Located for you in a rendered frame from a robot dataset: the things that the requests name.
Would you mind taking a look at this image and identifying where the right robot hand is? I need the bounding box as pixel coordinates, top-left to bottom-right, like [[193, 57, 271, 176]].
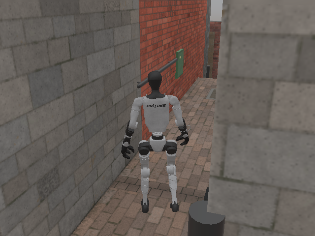
[[176, 135, 189, 146]]

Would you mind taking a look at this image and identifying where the robot right upper arm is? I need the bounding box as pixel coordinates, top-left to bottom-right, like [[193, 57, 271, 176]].
[[168, 95, 184, 127]]

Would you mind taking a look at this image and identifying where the right robot forearm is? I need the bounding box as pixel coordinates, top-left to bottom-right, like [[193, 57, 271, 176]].
[[178, 119, 188, 138]]

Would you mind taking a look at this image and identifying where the left robot forearm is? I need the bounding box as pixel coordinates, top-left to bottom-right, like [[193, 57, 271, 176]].
[[123, 120, 134, 147]]

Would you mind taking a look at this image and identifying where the left robot hand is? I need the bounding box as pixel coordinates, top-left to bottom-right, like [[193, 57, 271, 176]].
[[121, 145, 134, 159]]

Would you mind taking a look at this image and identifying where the robot left upper arm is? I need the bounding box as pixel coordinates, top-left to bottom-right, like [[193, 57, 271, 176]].
[[129, 97, 144, 129]]

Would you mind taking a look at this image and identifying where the humanoid robot torso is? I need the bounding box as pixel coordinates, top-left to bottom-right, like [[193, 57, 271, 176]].
[[143, 93, 169, 152]]

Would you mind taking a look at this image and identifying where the left robot thigh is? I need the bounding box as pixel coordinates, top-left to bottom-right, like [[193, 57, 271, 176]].
[[138, 140, 150, 178]]

